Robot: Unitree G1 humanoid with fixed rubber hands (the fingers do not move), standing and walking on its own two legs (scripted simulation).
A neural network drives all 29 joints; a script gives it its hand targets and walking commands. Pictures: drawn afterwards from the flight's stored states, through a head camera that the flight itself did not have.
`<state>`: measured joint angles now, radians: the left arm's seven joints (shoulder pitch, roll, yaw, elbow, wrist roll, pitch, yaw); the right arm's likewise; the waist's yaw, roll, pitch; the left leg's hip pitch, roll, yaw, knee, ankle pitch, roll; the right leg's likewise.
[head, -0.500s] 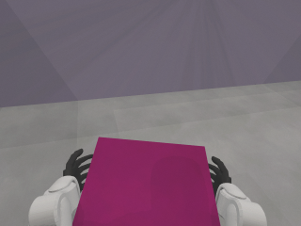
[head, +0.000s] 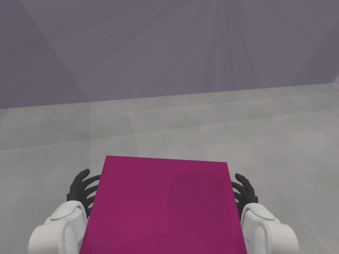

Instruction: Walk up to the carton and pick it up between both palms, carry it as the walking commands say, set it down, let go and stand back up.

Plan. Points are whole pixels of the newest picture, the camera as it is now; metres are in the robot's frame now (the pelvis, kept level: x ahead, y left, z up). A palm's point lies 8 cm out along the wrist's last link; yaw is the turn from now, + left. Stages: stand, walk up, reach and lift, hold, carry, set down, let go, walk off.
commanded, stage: carry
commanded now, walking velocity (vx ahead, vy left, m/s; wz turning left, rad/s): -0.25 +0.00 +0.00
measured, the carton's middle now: (162, 228) +0.22 +0.02 +0.02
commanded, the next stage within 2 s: none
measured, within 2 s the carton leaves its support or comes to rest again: neither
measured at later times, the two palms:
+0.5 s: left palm out of the picture +0.07 +0.14 +0.11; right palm out of the picture +0.06 -0.21 +0.10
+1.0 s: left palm out of the picture -0.04 +0.14 +0.08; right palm out of the picture -0.04 -0.21 +0.08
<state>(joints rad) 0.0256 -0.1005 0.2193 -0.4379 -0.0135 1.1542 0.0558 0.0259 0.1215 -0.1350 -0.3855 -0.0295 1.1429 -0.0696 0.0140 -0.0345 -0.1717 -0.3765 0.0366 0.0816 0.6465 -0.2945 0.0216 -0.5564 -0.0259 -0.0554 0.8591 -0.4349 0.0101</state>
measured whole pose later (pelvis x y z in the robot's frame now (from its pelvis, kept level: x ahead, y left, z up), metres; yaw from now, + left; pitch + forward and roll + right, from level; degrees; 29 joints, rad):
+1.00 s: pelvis -0.26 -0.04 -0.01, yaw +1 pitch -1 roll +1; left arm 0.01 -0.13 0.21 -0.37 0.01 1.16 0.05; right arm 0.06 0.11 -0.15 -0.39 -0.05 1.17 -0.06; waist 0.01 -0.03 -0.14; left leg -0.38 -0.01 0.11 0.82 -0.47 0.05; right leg -0.49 -0.04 -0.12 0.47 -0.01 -0.04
